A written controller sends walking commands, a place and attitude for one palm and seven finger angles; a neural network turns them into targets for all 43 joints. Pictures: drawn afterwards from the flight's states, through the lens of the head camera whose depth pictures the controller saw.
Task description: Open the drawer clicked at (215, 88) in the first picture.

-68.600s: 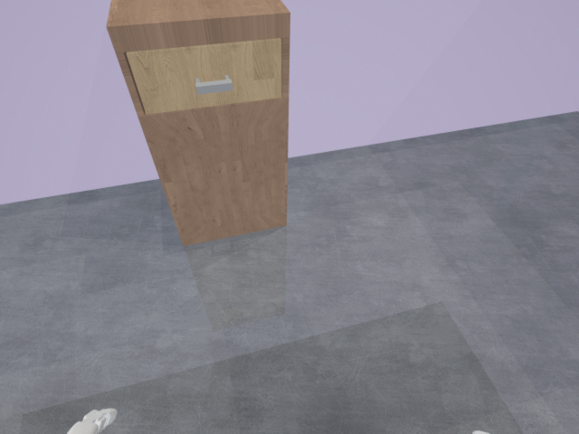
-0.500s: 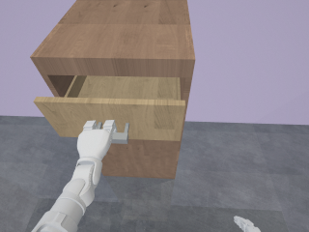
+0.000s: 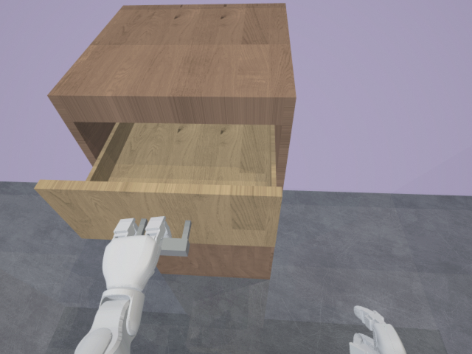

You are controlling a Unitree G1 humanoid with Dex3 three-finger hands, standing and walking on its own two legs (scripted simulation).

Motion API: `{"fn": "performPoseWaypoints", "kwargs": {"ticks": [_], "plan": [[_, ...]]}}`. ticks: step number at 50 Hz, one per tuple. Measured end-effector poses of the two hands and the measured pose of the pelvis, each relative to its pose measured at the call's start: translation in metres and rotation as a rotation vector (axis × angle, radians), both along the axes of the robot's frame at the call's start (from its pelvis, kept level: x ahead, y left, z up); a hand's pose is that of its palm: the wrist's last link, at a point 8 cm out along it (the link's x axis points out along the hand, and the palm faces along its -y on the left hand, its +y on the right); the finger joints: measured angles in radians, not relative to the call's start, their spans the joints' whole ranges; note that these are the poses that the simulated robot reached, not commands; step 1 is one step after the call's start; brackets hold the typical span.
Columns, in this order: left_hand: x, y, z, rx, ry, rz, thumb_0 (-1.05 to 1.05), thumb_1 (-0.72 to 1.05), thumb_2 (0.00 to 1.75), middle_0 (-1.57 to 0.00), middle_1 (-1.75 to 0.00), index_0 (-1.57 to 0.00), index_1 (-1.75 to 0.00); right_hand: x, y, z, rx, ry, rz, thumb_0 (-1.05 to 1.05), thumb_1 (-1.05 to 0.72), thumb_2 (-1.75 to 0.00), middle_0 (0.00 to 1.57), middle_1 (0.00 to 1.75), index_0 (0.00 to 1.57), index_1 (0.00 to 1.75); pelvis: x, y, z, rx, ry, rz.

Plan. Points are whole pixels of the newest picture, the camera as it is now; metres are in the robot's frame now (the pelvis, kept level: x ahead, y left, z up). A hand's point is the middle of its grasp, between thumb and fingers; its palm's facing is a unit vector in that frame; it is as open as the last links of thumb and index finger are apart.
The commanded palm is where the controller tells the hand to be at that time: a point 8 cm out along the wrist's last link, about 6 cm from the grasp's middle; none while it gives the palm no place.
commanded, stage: pull the drawer open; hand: left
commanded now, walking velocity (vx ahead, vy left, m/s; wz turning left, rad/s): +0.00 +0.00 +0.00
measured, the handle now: (162, 235) +0.32 +0.17 +0.01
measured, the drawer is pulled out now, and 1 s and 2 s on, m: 0.17 0.28 0.30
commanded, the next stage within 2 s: open the thumb to release the handle in 1.44 s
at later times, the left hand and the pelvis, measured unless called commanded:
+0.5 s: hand (136, 303) +0.21 +0.19 -0.02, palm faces +0.02 -0.13 -0.99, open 5.3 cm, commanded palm +0.18 +0.19 +0.04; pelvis +0.00 -0.01 -0.01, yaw +0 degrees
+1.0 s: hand (127, 339) +0.15 +0.19 -0.02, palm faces -0.01 -0.15 -0.99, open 5.3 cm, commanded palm +0.11 +0.19 +0.04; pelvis -0.01 -0.02 -0.02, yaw +0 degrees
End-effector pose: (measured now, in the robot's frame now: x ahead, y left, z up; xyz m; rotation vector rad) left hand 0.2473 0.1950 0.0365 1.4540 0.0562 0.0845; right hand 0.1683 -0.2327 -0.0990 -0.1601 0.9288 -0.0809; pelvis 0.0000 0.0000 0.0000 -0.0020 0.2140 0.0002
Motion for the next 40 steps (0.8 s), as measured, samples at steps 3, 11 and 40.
{"fn": "performPoseWaypoints", "kwargs": {"ticks": [3,11,40], "plan": [[-0.007,0.0,0.0,-0.001,-0.001,0.004,-0.01,0.77,0.83,-0.35,-1.35,-0.4,-1.35,0.009,0.004,0.002,0.007,-0.022,0.021,0.01,-0.9,-0.9,0.2,0.3,0.2,0.29,0.0,-0.001,-0.001,0.001,-0.004,0.002],[-0.022,0.0,0.0,-0.011,0.007,0.016,-0.01,0.77,0.83,-0.36,-1.35,-0.4,-1.35,0.024,0.012,0.007,0.025,-0.068,0.057,0.01,-0.9,-0.9,0.2,0.3,0.2,0.29,0.0,-0.006,-0.001,0.006,-0.01,0.0],[-0.087,-0.002,0.0,-0.023,0.019,0.049,-0.02,0.78,0.82,-0.38,-1.35,-0.39,-1.35,0.019,0.008,-0.003,0.043,-0.091,0.103,0.01,-0.9,-0.9,0.2,0.3,0.2,0.29,-0.01,-0.015,-0.012,0.02,-0.01,-0.004]]}}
